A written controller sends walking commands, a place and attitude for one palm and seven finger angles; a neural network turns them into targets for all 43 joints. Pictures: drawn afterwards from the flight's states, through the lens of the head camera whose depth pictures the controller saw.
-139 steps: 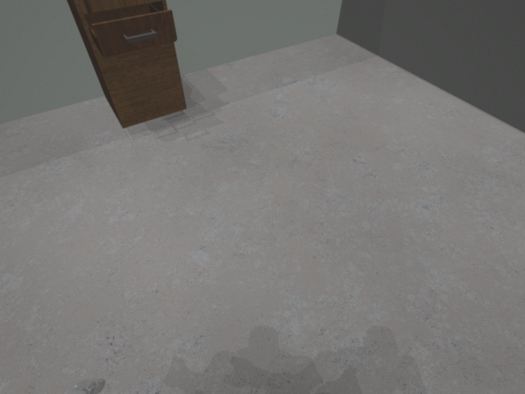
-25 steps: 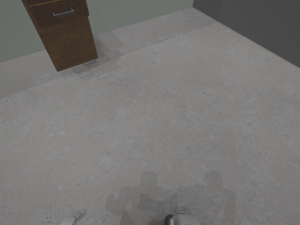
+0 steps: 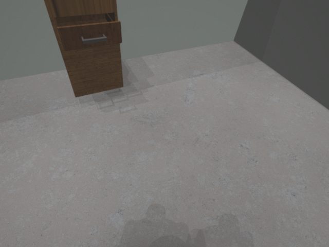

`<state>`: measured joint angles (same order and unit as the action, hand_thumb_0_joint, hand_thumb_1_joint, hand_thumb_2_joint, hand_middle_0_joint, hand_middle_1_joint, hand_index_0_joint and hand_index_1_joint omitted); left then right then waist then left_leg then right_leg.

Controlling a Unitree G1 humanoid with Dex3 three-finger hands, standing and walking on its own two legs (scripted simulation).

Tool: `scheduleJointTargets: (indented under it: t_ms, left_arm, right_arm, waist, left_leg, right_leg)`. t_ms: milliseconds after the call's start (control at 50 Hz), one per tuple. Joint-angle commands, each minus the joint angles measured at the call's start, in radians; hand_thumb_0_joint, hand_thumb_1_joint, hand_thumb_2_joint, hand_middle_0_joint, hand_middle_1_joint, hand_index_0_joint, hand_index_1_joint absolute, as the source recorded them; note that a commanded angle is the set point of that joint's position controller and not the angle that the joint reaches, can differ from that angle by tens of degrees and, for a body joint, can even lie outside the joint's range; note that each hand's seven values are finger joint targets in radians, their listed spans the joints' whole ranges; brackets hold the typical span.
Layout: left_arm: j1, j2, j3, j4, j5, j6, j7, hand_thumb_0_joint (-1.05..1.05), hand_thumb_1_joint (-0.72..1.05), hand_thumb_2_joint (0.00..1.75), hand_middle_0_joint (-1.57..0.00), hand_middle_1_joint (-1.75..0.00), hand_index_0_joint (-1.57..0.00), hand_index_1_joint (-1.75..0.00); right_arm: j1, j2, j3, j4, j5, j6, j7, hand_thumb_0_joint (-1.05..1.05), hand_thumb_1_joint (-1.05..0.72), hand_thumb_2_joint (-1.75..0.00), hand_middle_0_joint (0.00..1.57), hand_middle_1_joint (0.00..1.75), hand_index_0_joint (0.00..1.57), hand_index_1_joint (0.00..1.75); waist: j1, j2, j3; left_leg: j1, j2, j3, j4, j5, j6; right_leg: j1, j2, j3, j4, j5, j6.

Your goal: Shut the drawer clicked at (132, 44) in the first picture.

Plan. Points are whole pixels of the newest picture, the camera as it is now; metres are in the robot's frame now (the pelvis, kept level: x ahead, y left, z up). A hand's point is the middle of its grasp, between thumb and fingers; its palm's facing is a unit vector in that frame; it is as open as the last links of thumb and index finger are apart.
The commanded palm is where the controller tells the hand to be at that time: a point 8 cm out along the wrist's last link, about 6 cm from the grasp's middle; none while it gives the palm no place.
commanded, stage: walk to a spot facing it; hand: left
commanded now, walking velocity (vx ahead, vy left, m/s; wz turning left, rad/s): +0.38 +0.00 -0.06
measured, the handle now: (94, 38) +1.28 +0.55 -0.17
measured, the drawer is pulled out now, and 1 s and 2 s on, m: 0.15 0.15 0.15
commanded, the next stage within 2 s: turn to face it in 1.52 s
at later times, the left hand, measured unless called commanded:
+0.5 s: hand (132, 179) +0.35 +0.13 -0.16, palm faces -0.01 -0.98 -0.21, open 7.3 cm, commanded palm none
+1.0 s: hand (122, 172) +0.38 +0.17 -0.18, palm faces +0.13 -0.98 -0.13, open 7.4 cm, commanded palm none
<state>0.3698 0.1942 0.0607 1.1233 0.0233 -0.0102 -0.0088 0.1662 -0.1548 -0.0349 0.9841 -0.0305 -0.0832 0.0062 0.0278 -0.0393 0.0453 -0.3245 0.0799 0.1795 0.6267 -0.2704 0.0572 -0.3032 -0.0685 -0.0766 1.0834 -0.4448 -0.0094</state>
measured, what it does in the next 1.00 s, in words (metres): walks ahead: right foot, then left foot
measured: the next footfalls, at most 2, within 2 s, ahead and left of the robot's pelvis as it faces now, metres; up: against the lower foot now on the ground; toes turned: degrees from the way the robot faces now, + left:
right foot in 0.42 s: +0.34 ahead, -0.16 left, +0.00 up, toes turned -11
left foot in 0.88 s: +0.52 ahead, +0.10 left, +0.00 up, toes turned +14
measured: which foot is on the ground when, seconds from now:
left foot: down 0.00-0.42, up 0.44-0.86, down 0.88-1.00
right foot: up 0.00-0.40, down 0.42-0.88, up 0.90-1.00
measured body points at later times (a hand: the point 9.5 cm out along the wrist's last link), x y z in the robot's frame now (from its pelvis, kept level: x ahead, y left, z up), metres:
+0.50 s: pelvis +0.23 -0.05 -0.01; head +0.25 -0.07 +0.44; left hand +0.35 +0.18 -0.14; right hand +0.12 -0.25 -0.17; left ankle +0.10 +0.08 -0.65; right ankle +0.30 -0.15 -0.73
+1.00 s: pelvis +0.44 +0.00 +0.00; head +0.45 +0.02 +0.45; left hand +0.37 +0.22 -0.16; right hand +0.53 -0.23 -0.13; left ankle +0.48 +0.09 -0.73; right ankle +0.36 -0.14 -0.64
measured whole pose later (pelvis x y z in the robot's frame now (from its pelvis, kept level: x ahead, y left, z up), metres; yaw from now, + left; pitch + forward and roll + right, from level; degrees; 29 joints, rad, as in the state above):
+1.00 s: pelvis +0.44 +0.00 +0.00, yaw +2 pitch -2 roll -1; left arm 0.36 0.17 0.06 1.14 0.02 -0.01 -0.01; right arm 0.18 -0.17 -0.04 1.00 -0.03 -0.07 0.00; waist 0.03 -0.03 0.07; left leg -0.29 0.07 0.19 0.58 -0.25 0.05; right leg -0.35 -0.10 -0.08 1.15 -0.41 -0.01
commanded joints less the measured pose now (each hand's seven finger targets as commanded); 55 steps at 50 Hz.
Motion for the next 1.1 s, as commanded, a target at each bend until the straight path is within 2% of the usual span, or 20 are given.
scheduleJointTargets:
  t_ms: [0,140,280,320,360,380,400,420,460,500,540,760,820,840,860,880,900,940,980,1080]
  left_arm:
    - [-0.045,0.031,0.009,-0.087,0.007,-0.032,-0.011,0.00,0.90,0.90,-0.20,-0.30,-0.20,-0.30]
    - [-0.135,0.008,0.008,-0.122,0.010,-0.004,-0.017,0.00,0.90,0.90,-0.20,-0.30,-0.20,-0.30]
    - [-0.303,0.009,0.002,-0.170,0.002,-0.020,-0.021,0.00,0.90,0.90,-0.20,-0.30,-0.20,-0.30]
    - [-0.263,0.021,0.006,-0.160,0.004,-0.028,-0.020,0.00,0.90,0.90,-0.20,-0.30,-0.20,-0.30]
    - [-0.031,0.069,0.020,-0.087,0.010,-0.045,-0.015,0.00,0.90,0.90,-0.20,-0.30,-0.20,-0.30]
    - [0.125,0.159,0.046,-0.045,0.017,-0.059,-0.002,0.00,0.90,0.90,-0.20,-0.30,-0.20,-0.30]
    - [0.218,0.264,0.066,-0.027,0.004,-0.059,0.010,0.00,0.90,0.90,-0.20,-0.30,-0.20,-0.30]
    - [0.163,0.267,0.066,-0.038,-0.011,-0.050,0.014,0.00,0.90,0.90,-0.20,-0.30,-0.20,-0.30]
    - [-0.010,0.153,0.033,-0.083,-0.008,-0.053,0.019,0.00,0.90,0.90,-0.20,-0.30,-0.20,-0.30]
    - [-0.086,0.076,0.009,-0.094,-0.002,-0.063,0.025,0.00,0.90,0.90,-0.20,-0.30,-0.20,-0.30]
    - [-0.084,0.057,0.002,-0.088,0.003,-0.069,0.026,0.00,0.90,0.90,-0.20,-0.30,-0.20,-0.30]
    - [0.019,0.120,0.011,-0.046,0.003,-0.070,0.018,0.00,0.90,0.90,-0.20,-0.30,-0.20,-0.30]
    - [0.009,0.131,0.014,-0.041,-0.002,-0.060,0.017,0.00,0.90,0.90,-0.20,-0.30,-0.20,-0.30]
    - [0.011,0.104,0.010,-0.046,-0.005,-0.059,0.015,0.00,0.90,0.90,-0.20,-0.30,-0.20,-0.30]
    - [0.028,0.044,0.001,-0.073,-0.015,-0.056,0.005,0.00,0.90,0.90,-0.20,-0.30,-0.20,-0.30]
    - [-0.036,0.055,-0.002,-0.120,-0.008,-0.061,0.004,0.00,0.90,0.90,-0.20,-0.30,-0.20,-0.30]
    - [-0.084,0.062,-0.001,-0.125,-0.007,-0.054,0.008,0.00,0.90,0.90,-0.20,-0.30,-0.20,-0.30]
    - [-0.101,0.045,0.007,-0.103,-0.001,-0.048,-0.006,0.00,0.90,0.90,-0.20,-0.30,-0.20,-0.30]
    - [-0.036,0.012,0.007,-0.073,0.008,-0.027,-0.009,0.00,0.90,0.90,-0.20,-0.30,-0.20,-0.30]
    - [-0.072,0.001,0.012,-0.098,0.009,0.001,-0.010,0.00,0.90,0.90,-0.20,-0.30,-0.20,-0.30]
  right_arm:
    - [0.180,-0.117,-0.026,0.044,0.008,-0.005,-0.025,0.00,-0.90,-0.90,0.20,0.30,0.20,0.30]
    - [0.250,-0.110,-0.033,0.087,0.015,-0.015,-0.031,0.00,-0.90,-0.90,0.20,0.30,0.20,0.30]
    - [0.326,-0.120,-0.033,0.138,0.002,-0.001,-0.029,0.00,-0.90,-0.90,0.20,0.30,0.20,0.30]
    - [0.319,-0.126,-0.033,0.146,0.001,0.003,-0.029,0.00,-0.90,-0.90,0.20,0.30,0.20,0.30]
    - [0.298,-0.136,-0.033,0.149,0.010,0.006,-0.027,0.00,-0.90,-0.90,0.20,0.30,0.20,0.30]
    - [0.308,-0.099,-0.029,0.136,0.021,0.004,-0.017,0.00,-0.90,-0.90,0.20,0.30,0.20,0.30]
    - [0.331,-0.041,-0.016,0.096,0.029,0.002,-0.013,0.00,-0.90,-0.90,0.20,0.30,0.20,0.30]
    - [0.260,-0.065,-0.024,0.083,0.030,0.012,-0.016,0.00,-0.90,-0.90,0.20,0.30,0.20,0.30]
    - [0.170,-0.059,-0.029,0.068,0.015,0.017,-0.010,0.00,-0.90,-0.90,0.20,0.30,0.20,0.30]
    - [0.232,-0.020,-0.026,0.097,0.005,0.041,-0.005,0.00,-0.90,-0.90,0.20,0.30,0.20,0.30]
    - [0.260,-0.006,-0.024,0.102,0.002,0.060,-0.001,0.00,-0.90,-0.90,0.20,0.30,0.20,0.30]
    - [-0.024,-0.047,-0.023,-0.032,0.006,0.042,0.034,0.00,-0.90,-0.90,0.20,0.30,0.20,0.30]
    - [0.085,-0.085,-0.030,-0.004,0.002,0.031,0.024,0.00,-0.90,-0.90,0.20,0.30,0.20,0.30]
    - [0.218,-0.140,-0.042,0.036,-0.003,0.023,0.013,0.00,-0.90,-0.90,0.20,0.30,0.20,0.30]
    - [0.355,-0.264,-0.072,0.066,-0.017,0.017,0.000,0.00,-0.90,-0.90,0.20,0.30,0.20,0.30]
    - [0.417,-0.301,-0.074,0.083,-0.005,0.025,-0.007,0.00,-0.90,-0.90,0.20,0.30,0.20,0.30]
    - [0.367,-0.279,-0.068,0.076,0.001,0.027,-0.021,0.00,-0.90,-0.90,0.20,0.30,0.20,0.30]
    - [0.221,-0.187,-0.044,0.033,0.003,0.016,-0.022,0.00,-0.90,-0.90,0.20,0.30,0.20,0.30]
    - [0.160,-0.130,-0.029,0.030,0.006,0.003,-0.024,0.00,-0.90,-0.90,0.20,0.30,0.20,0.30]
    - [0.205,-0.111,-0.033,0.056,0.014,-0.008,-0.027,0.00,-0.90,-0.90,0.20,0.30,0.20,0.30]
  waist:
    - [-0.036,0.139,0.029]
    - [-0.035,0.118,0.044]
    - [-0.078,0.167,0.082]
    - [-0.046,0.153,0.064]
    - [0.060,0.097,-0.050]
    - [0.124,-0.060,-0.164]
    - [0.111,-0.265,-0.248]
    - [0.109,-0.161,-0.210]
    - [0.045,-0.062,-0.029]
    - [-0.029,-0.057,0.012]
    - [-0.059,-0.069,0.022]
    - [-0.003,-0.056,0.084]
    - [-0.069,0.013,0.044]
    - [-0.123,0.111,-0.022]
    - [-0.162,0.370,-0.109]
    - [-0.174,0.383,-0.121]
    - [-0.159,0.307,-0.109]
    - [-0.093,0.143,-0.001]
    - [-0.035,0.147,0.018]
    - [-0.021,0.117,0.045]
  left_leg:
    - [0.174,0.250,-0.291,-0.445,0.026,0.056]
    - [0.283,0.216,-0.149,-0.477,0.227,0.098]
    - [0.324,0.224,-0.097,-0.409,0.341,0.082]
    - [0.307,0.223,-0.090,-0.329,0.456,0.072]
    - [0.242,0.156,-0.025,-0.026,0.588,0.024]
    - [0.025,0.090,0.008,0.265,0.355,-0.015]
    - [-0.232,-0.056,-0.020,0.592,-0.259,-0.048]
    - [-0.281,-0.010,-0.144,0.728,-0.272,-0.026]
    - [-0.314,0.073,-0.184,0.733,-0.088,-0.028]
    - [-0.217,0.096,-0.174,0.637,-0.020,-0.043]
    - [-0.185,0.096,-0.144,0.540,-0.004,-0.064]
    - [-0.155,0.053,-0.046,0.047,0.051,-0.060]
    - [0.097,0.001,0.007,-0.071,0.050,-0.042]
    - [0.306,0.032,-0.061,-0.145,0.019,-0.016]
    - [0.475,0.274,-0.423,-0.277,-0.059,0.069]
    - [0.495,0.386,-0.616,-0.396,-0.078,0.136]
    - [0.451,0.402,-0.626,-0.405,-0.115,0.140]
    - [0.272,0.326,-0.437,-0.433,-0.108,0.102]
    - [0.159,0.246,-0.267,-0.452,-0.013,0.060]
    - [0.195,0.222,-0.160,-0.495,0.107,0.088]
  right_leg:
    - [-0.301,-0.075,0.061,0.137,0.165,0.006]
    - [-0.378,-0.096,0.021,-0.098,0.271,0.049]
    - [-0.254,-0.038,-0.045,-0.421,0.269,0.005]
    - [-0.134,0.002,-0.072,-0.467,0.238,-0.018]
    - [0.183,0.051,-0.103,-0.564,0.284,-0.045]
    - [0.444,-0.132,0.109,-0.603,0.233,-0.099]
    - [0.592,-0.402,0.543,-0.743,0.295,-0.205]
    - [0.484,-0.428,0.570,-0.825,0.110,-0.234]
    - [0.214,-0.351,0.402,-0.874,0.025,-0.172]
    - [0.050,-0.281,0.211,-0.905,0.101,-0.124]
    - [-0.013,-0.247,0.110,-0.919,0.158,-0.117]
    - [0.160,-0.242,0.045,-0.889,0.223,-0.123]
    - [0.108,-0.210,-0.025,-0.708,0.350,-0.094]
    - [0.020,-0.146,-0.082,-0.478,0.417,-0.057]
    - [-0.184,-0.013,-0.149,-0.141,0.139,0.000]
    - [-0.318,0.035,-0.051,0.064,-0.136,-0.004]
    - [-0.375,-0.009,0.025,0.186,-0.097,-0.012]
    - [-0.369,-0.076,0.059,0.193,0.073,-0.008]
    - [-0.279,-0.085,0.049,0.130,0.161,0.008]
    - [-0.340,-0.096,0.038,0.004,0.267,0.039]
